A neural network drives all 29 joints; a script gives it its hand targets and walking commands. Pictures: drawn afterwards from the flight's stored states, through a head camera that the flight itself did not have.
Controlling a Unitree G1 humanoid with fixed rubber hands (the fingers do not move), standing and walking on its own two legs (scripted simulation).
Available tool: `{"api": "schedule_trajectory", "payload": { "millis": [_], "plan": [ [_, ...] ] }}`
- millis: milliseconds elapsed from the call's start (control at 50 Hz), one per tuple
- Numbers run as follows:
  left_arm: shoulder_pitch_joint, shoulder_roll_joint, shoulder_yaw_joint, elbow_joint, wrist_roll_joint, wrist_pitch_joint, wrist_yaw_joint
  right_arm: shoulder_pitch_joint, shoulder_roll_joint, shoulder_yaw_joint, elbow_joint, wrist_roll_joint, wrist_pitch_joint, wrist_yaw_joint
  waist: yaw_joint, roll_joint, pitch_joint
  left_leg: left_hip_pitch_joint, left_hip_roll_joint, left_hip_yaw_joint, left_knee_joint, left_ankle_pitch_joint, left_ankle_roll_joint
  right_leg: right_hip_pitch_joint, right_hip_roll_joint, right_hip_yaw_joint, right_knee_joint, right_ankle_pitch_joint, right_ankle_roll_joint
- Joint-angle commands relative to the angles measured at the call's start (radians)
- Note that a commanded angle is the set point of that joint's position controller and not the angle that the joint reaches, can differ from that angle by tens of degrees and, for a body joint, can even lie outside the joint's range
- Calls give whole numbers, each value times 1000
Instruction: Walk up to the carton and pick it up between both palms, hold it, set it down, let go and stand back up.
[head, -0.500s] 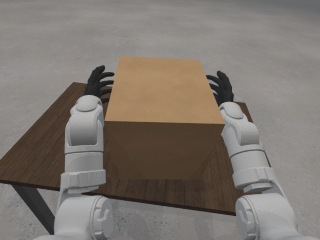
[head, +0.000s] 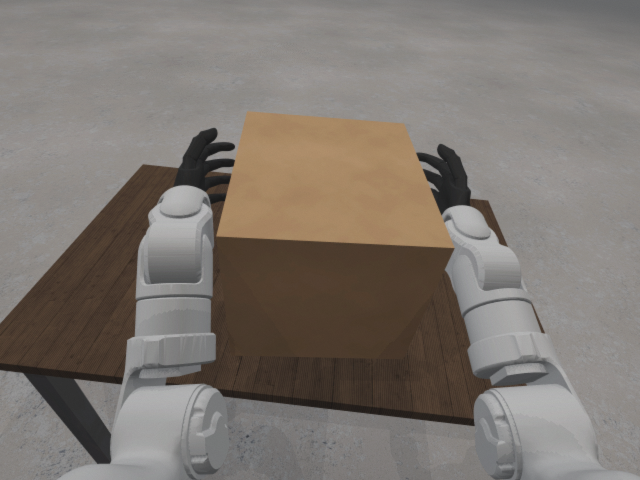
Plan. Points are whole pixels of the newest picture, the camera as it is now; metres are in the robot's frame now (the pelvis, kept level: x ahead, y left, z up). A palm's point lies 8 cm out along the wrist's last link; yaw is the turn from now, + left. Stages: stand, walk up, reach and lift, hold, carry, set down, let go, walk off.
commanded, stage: hold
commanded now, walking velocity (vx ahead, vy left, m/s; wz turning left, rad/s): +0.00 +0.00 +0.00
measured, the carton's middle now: (323, 232) +0.38 -0.01 +0.16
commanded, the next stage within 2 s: none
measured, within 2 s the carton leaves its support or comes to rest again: neither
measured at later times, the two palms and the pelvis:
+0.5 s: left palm (182, 201) +0.36 +0.16 +0.22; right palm (443, 205) +0.37 -0.15 +0.22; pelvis +0.01 +0.00 +0.00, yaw +1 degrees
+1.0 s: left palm (192, 199) +0.37 +0.15 +0.22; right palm (448, 205) +0.38 -0.16 +0.21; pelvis +0.00 -0.01 +0.00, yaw +1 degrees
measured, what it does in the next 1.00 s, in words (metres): stands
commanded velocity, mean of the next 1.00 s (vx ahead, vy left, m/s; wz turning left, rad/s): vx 0.00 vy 0.00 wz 0.00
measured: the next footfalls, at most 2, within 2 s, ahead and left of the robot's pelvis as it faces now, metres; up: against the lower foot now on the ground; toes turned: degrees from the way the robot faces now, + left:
none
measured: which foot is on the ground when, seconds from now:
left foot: down 0.00-1.00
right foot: down 0.00-1.00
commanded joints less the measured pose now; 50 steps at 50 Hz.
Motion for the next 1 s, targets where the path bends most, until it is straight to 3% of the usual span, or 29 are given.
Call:
{"api": "schedule_trajectory", "payload": {
  "millis": [0, 60, 80, 220, 280, 380, 420, 460, 500, 580, 660, 800, 840, 900, 980],
  "plan": [
    [-602, -579, -448, -62, -161, -57, -107, -892, 638, 403, -342, 101, -50, 102, 11, 35, -419, -9, -36, 27, -59, 243, -11, 161, 46, -17, -11, 119, 34],
    [-580, -557, -422, -55, -142, -53, -114, -874, 649, 416, -337, 108, -43, 94, 21, 12, -415, -19, -43, 29, -60, 230, 3, 195, 37, -8, -9, 163, 43],
    [-588, -562, -436, -74, -152, -56, -117, -878, 657, 420, -365, 108, -45, 88, 7, 10, -440, -13, -46, 30, -55, 237, 2, 203, 35, -10, -3, 187, 48],
    [-563, -526, -442, -126, -148, -56, -136, -839, 685, 455, -425, 130, -28, 51, -8, 12, -448, -29, -72, 27, -35, 262, 5, 277, 17, 3, 25, 368, 74],
    [-560, -513, -448, -134, -141, -48, -149, -783, 660, 427, -384, 119, -7, 41, -40, 37, -392, -27, -68, 26, -45, 241, -9, 258, 18, -3, 24, 355, 70],
    [-578, -523, -452, -135, -137, -37, -152, -797, 640, 404, -354, 108, -5, 53, -29, 59, -325, -22, -53, 27, -64, 234, -15, 198, 33, -18, 5, 219, 54],
    [-578, -538, -464, -128, -141, -35, -153, -795, 628, 388, -350, 97, -8, 56, -48, 67, -318, -20, -48, 28, -64, 244, -22, 189, 39, -24, 1, 193, 48],
    [-589, -553, -474, -136, -150, -38, -146, -825, 625, 394, -372, 102, -18, 65, -33, 75, -339, -9, -44, 27, -59, 276, -26, 177, 44, -28, 3, 182, 42],
    [-603, -569, -485, -128, -155, -42, -142, -827, 621, 385, -356, 96, -22, 71, -44, 82, -345, -6, -38, 26, -61, 269, -35, 166, 47, -28, -4, 142, 37],
    [-611, -570, -460, -80, -154, -46, -129, -880, 625, 391, -356, 89, -36, 90, -3, 54, -358, -23, -34, 28, -74, 218, -18, 147, 46, -28, -13, 81, 31],
    [-627, -596, -470, -77, -164, -54, -114, -881, 618, 381, -327, 81, -49, 109, -3, 66, -387, -26, -22, 22, -84, 200, -26, 137, 50, -26, -10, 52, 22],
    [-609, -568, -417, -38, -146, -59, -115, -908, 658, 403, -340, 87, -59, 109, 28, 6, -434, -34, -41, 36, -77, 169, 11, 183, 33, -12, -17, 100, 38],
    [-606, -572, -433, -46, -150, -62, -116, -899, 655, 402, -339, 87, -59, 102, 9, 15, -435, -30, -43, 34, -71, 183, 7, 186, 35, -11, -13, 122, 41],
    [-620, -561, -441, -75, -156, -72, -119, -901, 693, 424, -366, 96, -60, 87, 15, 8, -466, -33, -54, 36, -56, 207, 15, 215, 28, -8, -3, 181, 54],
    [-588, -539, -432, -69, -147, -69, -134, -856, 688, 420, -365, 99, -45, 65, -14, 10, -433, -50, -66, 32, -54, 188, 14, 245, 16, -2, 8, 254, 67]
  ]
}}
